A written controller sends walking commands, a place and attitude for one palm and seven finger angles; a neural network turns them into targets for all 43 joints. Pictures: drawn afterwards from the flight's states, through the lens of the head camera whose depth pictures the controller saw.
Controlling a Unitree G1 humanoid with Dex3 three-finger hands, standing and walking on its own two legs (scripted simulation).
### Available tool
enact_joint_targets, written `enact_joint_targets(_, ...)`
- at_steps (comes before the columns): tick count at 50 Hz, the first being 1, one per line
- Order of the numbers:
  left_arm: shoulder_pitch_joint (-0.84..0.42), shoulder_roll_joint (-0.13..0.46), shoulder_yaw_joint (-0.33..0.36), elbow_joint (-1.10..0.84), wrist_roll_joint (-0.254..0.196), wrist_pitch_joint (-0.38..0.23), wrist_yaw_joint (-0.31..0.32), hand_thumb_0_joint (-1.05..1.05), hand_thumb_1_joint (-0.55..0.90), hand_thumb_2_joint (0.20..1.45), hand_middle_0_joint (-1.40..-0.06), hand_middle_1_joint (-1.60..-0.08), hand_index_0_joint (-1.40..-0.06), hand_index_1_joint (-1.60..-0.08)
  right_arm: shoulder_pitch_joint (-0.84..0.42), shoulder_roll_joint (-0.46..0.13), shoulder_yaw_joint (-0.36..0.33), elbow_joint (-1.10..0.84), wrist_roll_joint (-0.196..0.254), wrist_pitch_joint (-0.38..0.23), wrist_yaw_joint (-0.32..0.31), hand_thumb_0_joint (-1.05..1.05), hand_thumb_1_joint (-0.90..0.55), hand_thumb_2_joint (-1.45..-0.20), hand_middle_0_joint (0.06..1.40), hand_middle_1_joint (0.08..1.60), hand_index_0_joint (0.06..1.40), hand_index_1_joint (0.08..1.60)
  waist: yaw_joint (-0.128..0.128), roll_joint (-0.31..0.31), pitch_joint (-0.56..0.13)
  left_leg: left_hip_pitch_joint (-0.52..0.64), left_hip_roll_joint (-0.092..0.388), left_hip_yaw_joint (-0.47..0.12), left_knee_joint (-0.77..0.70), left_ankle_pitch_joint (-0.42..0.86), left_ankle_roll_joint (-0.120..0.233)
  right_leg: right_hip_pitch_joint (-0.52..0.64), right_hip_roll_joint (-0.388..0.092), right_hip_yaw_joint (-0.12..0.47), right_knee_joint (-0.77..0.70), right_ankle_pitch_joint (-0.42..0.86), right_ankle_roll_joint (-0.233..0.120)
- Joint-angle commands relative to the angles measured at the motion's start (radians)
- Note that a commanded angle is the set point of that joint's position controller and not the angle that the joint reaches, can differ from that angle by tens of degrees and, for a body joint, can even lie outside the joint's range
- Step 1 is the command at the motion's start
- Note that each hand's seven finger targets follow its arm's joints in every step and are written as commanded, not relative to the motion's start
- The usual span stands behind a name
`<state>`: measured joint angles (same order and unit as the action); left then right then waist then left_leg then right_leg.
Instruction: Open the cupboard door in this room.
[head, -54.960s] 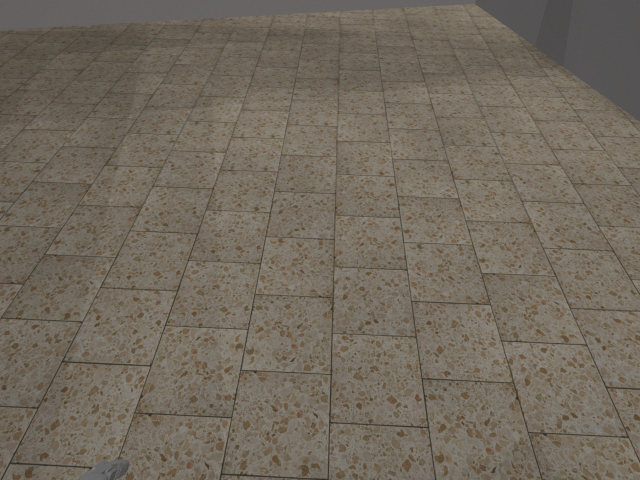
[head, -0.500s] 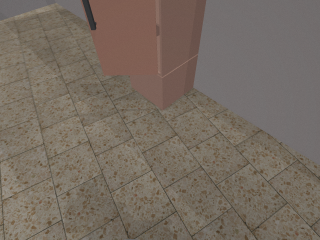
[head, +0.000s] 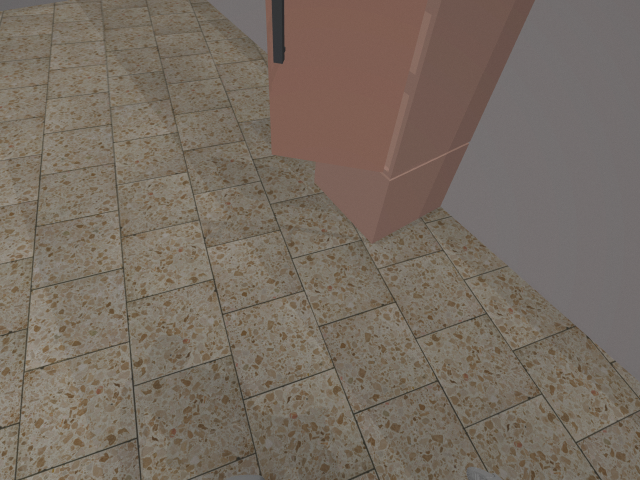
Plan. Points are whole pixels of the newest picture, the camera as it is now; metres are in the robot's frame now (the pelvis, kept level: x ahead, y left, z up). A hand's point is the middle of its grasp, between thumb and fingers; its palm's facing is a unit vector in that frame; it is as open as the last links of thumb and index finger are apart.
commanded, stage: take the last steps up to it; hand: left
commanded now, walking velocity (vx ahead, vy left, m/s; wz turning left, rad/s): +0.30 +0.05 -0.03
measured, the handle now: (280, 26) +1.04 +0.21 +0.05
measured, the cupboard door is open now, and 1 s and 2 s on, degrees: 46 46 46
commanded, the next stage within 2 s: come to a stop and stand still in 1.00 s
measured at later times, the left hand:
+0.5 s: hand (244, 344) +0.32 +0.15 -0.14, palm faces -0.05 -0.98 -0.18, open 7.3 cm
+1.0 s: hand (208, 317) +0.37 +0.23 -0.16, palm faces +0.05 -0.98 -0.17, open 7.3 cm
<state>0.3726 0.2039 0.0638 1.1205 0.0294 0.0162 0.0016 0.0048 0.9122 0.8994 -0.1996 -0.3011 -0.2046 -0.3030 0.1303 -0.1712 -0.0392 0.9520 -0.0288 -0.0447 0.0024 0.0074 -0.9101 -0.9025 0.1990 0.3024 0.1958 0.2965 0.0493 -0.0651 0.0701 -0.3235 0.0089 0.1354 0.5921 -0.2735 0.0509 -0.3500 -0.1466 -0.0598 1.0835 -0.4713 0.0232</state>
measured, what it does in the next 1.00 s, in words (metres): walks ahead: right foot, then left foot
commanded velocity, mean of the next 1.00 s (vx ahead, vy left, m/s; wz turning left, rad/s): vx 0.27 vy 0.04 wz -0.01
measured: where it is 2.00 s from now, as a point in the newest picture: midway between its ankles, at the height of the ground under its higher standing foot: (309, 399)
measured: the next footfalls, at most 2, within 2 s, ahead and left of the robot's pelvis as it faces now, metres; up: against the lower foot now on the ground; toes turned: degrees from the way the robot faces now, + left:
right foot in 0.42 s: +0.25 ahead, -0.11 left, +0.00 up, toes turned -7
left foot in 0.78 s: +0.41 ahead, +0.14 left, +0.00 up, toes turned +7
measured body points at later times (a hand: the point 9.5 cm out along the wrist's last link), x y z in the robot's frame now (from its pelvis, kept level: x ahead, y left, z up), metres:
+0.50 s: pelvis +0.17 -0.01 +0.00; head +0.21 -0.02 +0.45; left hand +0.32 +0.20 -0.13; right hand +0.07 -0.22 -0.15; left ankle +0.07 +0.10 -0.66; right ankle +0.21 -0.10 -0.73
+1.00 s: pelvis +0.36 +0.05 +0.01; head +0.38 +0.06 +0.46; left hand +0.37 +0.28 -0.15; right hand +0.42 -0.19 -0.13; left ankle +0.37 +0.14 -0.73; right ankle +0.35 -0.08 -0.66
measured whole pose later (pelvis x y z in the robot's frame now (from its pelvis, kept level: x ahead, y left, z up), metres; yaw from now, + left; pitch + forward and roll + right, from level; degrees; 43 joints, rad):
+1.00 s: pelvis +0.36 +0.05 +0.01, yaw -1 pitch +0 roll +0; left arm 0.26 0.18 0.05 1.07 0.03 -0.01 -0.01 0.00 0.92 0.90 -0.19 -0.30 -0.20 -0.30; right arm 0.22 -0.16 -0.03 1.02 -0.03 -0.07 -0.02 0.00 -0.92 -0.90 0.20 0.30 0.20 0.30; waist 0.03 -0.03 0.04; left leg -0.22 0.01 0.14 0.42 -0.21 0.05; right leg -0.48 -0.09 -0.07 1.00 -0.35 0.01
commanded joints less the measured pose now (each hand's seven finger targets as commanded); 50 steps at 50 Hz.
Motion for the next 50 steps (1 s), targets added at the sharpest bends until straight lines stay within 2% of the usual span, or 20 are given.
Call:
enact_joint_targets(1,-0.101,0.026,0.002,-0.117,-0.002,-0.039,-0.018,0.000,0.900,0.900,-0.200,-0.300,-0.200,-0.300,0.197,-0.130,-0.016,0.034,0.002,-0.015,-0.026,0.000,-0.900,-0.900,0.200,0.300,0.200,0.300,-0.062,0.179,-0.002,0.175,0.281,-0.308,-0.418,0.063,0.119,-0.280,-0.014,0.036,0.113,0.142,-0.017)
enact_joint_targets(5,-0.123,0.021,0.003,-0.130,-0.003,-0.029,-0.020,0.000,0.900,0.900,-0.200,-0.300,-0.200,-0.300,0.226,-0.114,-0.021,0.060,0.006,-0.030,-0.026,0.000,-0.900,-0.900,0.200,0.300,0.200,0.300,-0.042,0.118,-0.026,0.214,0.259,-0.224,-0.441,0.179,0.135,-0.262,0.001,0.029,-0.034,0.230,-0.006)
enact_joint_targets(15,-0.369,0.023,-0.010,-0.227,-0.007,-0.034,-0.027,0.000,0.900,0.900,-0.200,-0.300,-0.200,-0.300,0.353,-0.119,-0.006,0.143,-0.006,-0.026,-0.027,0.000,-0.900,-0.900,0.200,0.300,0.200,0.300,-0.088,0.127,0.033,0.283,0.264,-0.158,-0.376,0.377,0.121,-0.155,0.060,-0.023,-0.386,0.245,-0.032)
enact_joint_targets(17,-0.343,0.034,-0.007,-0.226,-0.005,-0.040,-0.028,0.000,0.900,0.900,-0.200,-0.300,-0.200,-0.300,0.358,-0.122,-0.004,0.156,-0.006,-0.021,-0.028,0.000,-0.900,-0.900,0.200,0.300,0.200,0.300,-0.072,0.122,0.027,0.252,0.245,-0.136,-0.295,0.412,0.101,-0.027,0.093,-0.047,-0.473,0.238,-0.046)
enact_joint_targets(18,-0.264,0.045,0.000,-0.202,-0.004,-0.045,-0.027,0.000,0.900,0.900,-0.200,-0.300,-0.200,-0.300,0.349,-0.121,-0.001,0.161,-0.003,-0.020,-0.029,0.000,-0.900,-0.900,0.200,0.300,0.200,0.300,-0.033,0.106,-0.006,0.215,0.212,-0.110,-0.195,0.451,0.075,0.113,0.118,-0.067,-0.543,0.279,-0.057)
enact_joint_targets(19,-0.131,0.081,0.013,-0.161,-0.004,-0.055,-0.022,0.000,0.900,0.900,-0.200,-0.300,-0.200,-0.300,0.333,-0.114,0.000,0.157,0.007,-0.023,-0.027,0.000,-0.900,-0.900,0.200,0.300,0.200,0.300,0.025,0.067,-0.072,0.106,0.159,-0.075,-0.028,0.460,0.039,0.345,0.096,-0.017,-0.574,0.322,-0.086)
enact_joint_targets(20,0.036,0.162,0.037,-0.115,-0.002,-0.068,-0.012,0.000,0.900,0.900,-0.200,-0.300,-0.200,-0.300,0.330,-0.090,-0.001,0.133,0.020,-0.028,-0.022,0.000,-0.900,-0.900,0.200,0.300,0.200,0.300,0.076,-0.068,-0.180,-0.134,0.063,0.004,0.227,0.249,-0.017,0.631,-0.124,0.252,-0.608,0.388,-0.176)
enact_joint_targets(21,0.121,0.232,0.049,-0.095,-0.017,-0.065,-0.006,0.000,0.900,0.900,-0.200,-0.300,-0.200,-0.300,0.313,-0.084,-0.004,0.101,0.025,-0.025,-0.022,0.000,-0.900,-0.900,0.200,0.300,0.200,0.300,0.087,-0.171,-0.213,-0.288,-0.020,0.005,0.542,-0.347,-0.051,0.676,-0.346,0.529,-0.751,0.459,-0.306)
enact_joint_targets(22,0.065,0.193,0.047,-0.106,-0.024,-0.062,0.008,0.000,0.900,0.900,-0.200,-0.300,-0.200,-0.300,0.237,-0.111,-0.014,0.094,0.022,-0.016,-0.023,0.000,-0.900,-0.900,0.200,0.300,0.200,0.300,0.076,-0.098,-0.152,-0.320,0.041,-0.128,0.638,-0.306,-0.041,0.530,-0.332,0.526,-0.801,0.360,-0.302)
enact_joint_targets(23,-0.018,0.159,0.033,-0.132,-0.023,-0.059,0.014,0.000,0.900,0.900,-0.200,-0.300,-0.200,-0.300,0.187,-0.086,-0.016,0.079,0.017,-0.011,-0.019,0.000,-0.900,-0.900,0.200,0.300,0.200,0.300,0.043,-0.065,-0.057,-0.350,0.085,-0.154,0.641,-0.222,-0.043,0.395,-0.296,0.447,-0.834,0.281,-0.279)
enact_joint_targets(25,-0.104,0.077,0.012,-0.150,-0.020,-0.074,0.014,0.000,0.900,0.900,-0.200,-0.300,-0.200,-0.300,0.208,-0.040,-0.011,0.092,0.004,0.011,-0.007,0.000,-0.900,-0.900,0.200,0.300,0.200,0.300,-0.028,-0.054,-0.014,-0.250,0.120,-0.144,0.528,-0.093,-0.066,0.206,-0.201,0.240,-0.889,0.312,-0.205)
enact_joint_targets(27,-0.111,0.067,0.011,-0.139,-0.014,-0.087,0.011,0.000,0.900,0.900,-0.200,-0.300,-0.200,-0.300,0.243,-0.011,-0.013,0.109,0.005,0.022,0.003,0.000,-0.900,-0.900,0.200,0.300,0.200,0.300,-0.056,-0.062,-0.033,-0.163,0.113,-0.098,0.398,-0.055,-0.080,0.151,-0.152,0.135,-0.903,0.341,-0.182)
enact_joint_targets(33,-0.052,0.098,0.025,-0.094,-0.007,-0.099,-0.001,0.000,0.900,0.900,-0.200,-0.300,-0.200,-0.300,0.115,0.004,-0.018,0.044,0.003,0.007,0.026,0.000,-0.900,-0.900,0.200,0.300,0.200,0.300,-0.025,-0.043,-0.031,-0.126,0.068,-0.041,0.082,0.023,-0.084,0.204,-0.139,0.110,-0.875,0.333,-0.180)
enact_joint_targets(37,-0.060,0.114,0.025,-0.073,-0.009,-0.084,-0.003,0.000,0.900,0.900,-0.200,-0.300,-0.200,-0.300,0.130,-0.052,-0.025,0.047,0.001,-0.008,0.024,0.000,-0.900,-0.900,0.200,0.300,0.200,0.300,-0.067,-0.019,-0.009,0.110,0.024,0.004,-0.106,0.087,-0.070,0.099,-0.100,0.062,-0.757,0.279,-0.127)
enact_joint_targets(38,-0.071,0.102,0.020,-0.080,-0.009,-0.079,-0.005,0.000,0.900,0.900,-0.200,-0.300,-0.200,-0.300,0.215,-0.096,-0.034,0.070,-0.002,-0.014,0.015,0.000,-0.900,-0.900,0.200,0.300,0.200,0.300,-0.115,0.057,-0.037,0.265,0.041,-0.031,-0.140,0.055,-0.049,0.010,-0.060,0.025,-0.610,0.298,-0.105)
enact_joint_targets(40,-0.097,0.036,-0.001,-0.145,-0.017,-0.079,-0.012,0.000,0.900,0.900,-0.200,-0.300,-0.200,-0.300,0.437,-0.265,-0.065,0.105,-0.016,-0.013,-0.012,0.000,-0.900,-0.900,0.200,0.300,0.200,0.300,-0.188,0.351,-0.146,0.480,0.411,-0.535,-0.314,0.067,0.140,-0.269,0.135,-0.085,-0.049,-0.111,-0.032)
enact_joint_targets(41,-0.135,0.051,-0.002,-0.150,-0.009,-0.078,-0.004,0.000,0.900,0.900,-0.200,-0.300,-0.200,-0.300,0.396,-0.250,-0.056,0.102,-0.012,-0.008,-0.018,0.000,-0.900,-0.900,0.200,0.300,0.200,0.300,-0.174,0.269,-0.141,0.403,0.429,-0.534,-0.331,0.005,0.169,-0.300,0.094,0.009,0.104,-0.113,-0.053)
enact_joint_targets(43,-0.160,0.049,0.000,-0.136,-0.010,-0.071,-0.012,0.000,0.900,0.900,-0.200,-0.300,-0.200,-0.300,0.263,-0.176,-0.034,0.057,-0.004,-0.016,-0.025,0.000,-0.900,-0.900,0.200,0.300,0.200,0.300,-0.117,0.207,-0.053,0.236,0.385,-0.430,-0.371,0.020,0.151,-0.317,0.026,0.055,0.163,0.038,-0.042)
enact_joint_targets(45,-0.113,0.025,-0.005,-0.113,-0.004,-0.055,-0.021,0.000,0.900,0.900,-0.200,-0.300,-0.200,-0.300,0.210,-0.140,-0.016,0.051,-0.003,-0.028,-0.028,0.000,-0.900,-0.900,0.200,0.300,0.200,0.300,-0.070,0.176,-0.034,0.172,0.321,-0.290,-0.387,0.148,0.113,-0.248,0.012,0.043,0.068,0.108,-0.026)
enact_joint_targets(50,-0.112,-0.005,-0.017,-0.114,-0.007,-0.041,-0.020,0.000,0.900,0.900,-0.200,-0.300,-0.200,-0.300,0.193,-0.136,-0.013,0.074,0.001,-0.024,-0.024,0.000,-0.900,-0.900,0.200,0.300,0.200,0.300,-0.050,0.168,-0.061,0.137,0.259,-0.143,-0.373,0.256,0.113,-0.077,0.041,-0.019,-0.259,0.160,-0.015)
